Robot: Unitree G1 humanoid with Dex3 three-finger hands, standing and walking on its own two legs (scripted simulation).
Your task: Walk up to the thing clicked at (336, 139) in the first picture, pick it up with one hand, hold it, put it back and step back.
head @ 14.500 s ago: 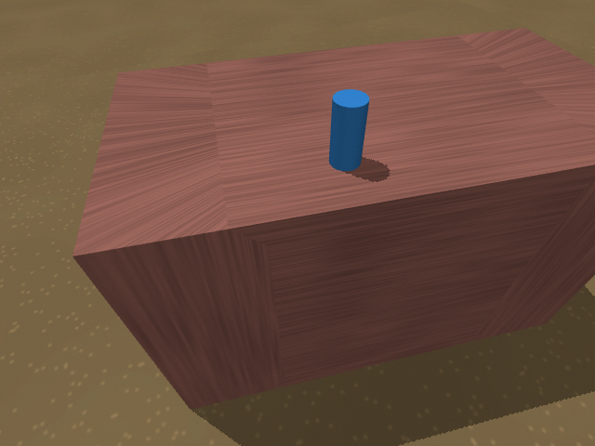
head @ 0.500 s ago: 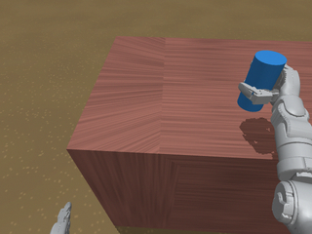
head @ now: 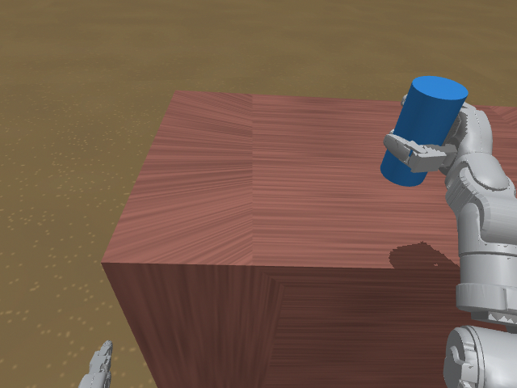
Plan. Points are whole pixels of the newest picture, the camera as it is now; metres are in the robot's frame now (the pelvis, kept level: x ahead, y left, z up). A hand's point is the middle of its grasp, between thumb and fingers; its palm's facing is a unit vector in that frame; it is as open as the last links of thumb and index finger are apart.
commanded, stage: lift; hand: right
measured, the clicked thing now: (418, 134) +0.39 -0.19 +0.26
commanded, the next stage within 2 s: hold in 0.66 s
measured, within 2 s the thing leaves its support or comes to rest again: neither
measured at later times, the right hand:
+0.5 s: hand (439, 131) +0.34 -0.18 +0.30, palm faces +0.20 +0.98 -0.01, open 9.3 cm
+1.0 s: hand (448, 116) +0.33 -0.18 +0.32, palm faces +0.17 +0.98 -0.01, open 9.3 cm
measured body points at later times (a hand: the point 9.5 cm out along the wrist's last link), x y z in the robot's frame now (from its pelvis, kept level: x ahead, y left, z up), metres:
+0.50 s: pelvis -0.02 +0.00 +0.00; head -0.07 +0.04 +0.45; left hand +0.16 +0.26 -0.07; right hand +0.33 -0.24 +0.30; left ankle +0.00 +0.13 -0.73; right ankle +0.02 -0.14 -0.73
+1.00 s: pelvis -0.01 +0.00 +0.00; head -0.07 +0.04 +0.45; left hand +0.17 +0.26 -0.07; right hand +0.32 -0.23 +0.32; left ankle +0.00 +0.13 -0.73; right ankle +0.02 -0.14 -0.73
